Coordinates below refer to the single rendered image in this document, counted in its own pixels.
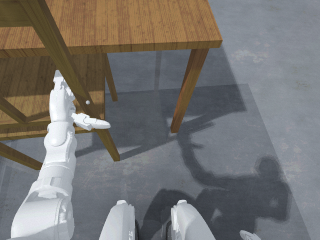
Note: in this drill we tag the robot left thigh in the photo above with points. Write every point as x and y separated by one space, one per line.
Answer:
120 220

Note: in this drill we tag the robot right hand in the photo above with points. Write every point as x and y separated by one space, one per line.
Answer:
248 236

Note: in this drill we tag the chair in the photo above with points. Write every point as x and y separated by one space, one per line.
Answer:
26 82

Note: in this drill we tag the left robot upper arm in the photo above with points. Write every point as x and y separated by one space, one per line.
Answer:
50 219

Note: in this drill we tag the robot left forearm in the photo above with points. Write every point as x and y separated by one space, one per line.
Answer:
57 171

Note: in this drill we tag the robot left hand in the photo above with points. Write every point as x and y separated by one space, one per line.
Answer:
60 104

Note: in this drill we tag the table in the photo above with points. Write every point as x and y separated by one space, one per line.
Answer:
117 26

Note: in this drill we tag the robot right thigh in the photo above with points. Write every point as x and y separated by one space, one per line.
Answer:
186 219

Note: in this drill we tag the robot thigh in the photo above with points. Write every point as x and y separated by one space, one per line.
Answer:
120 220
186 219

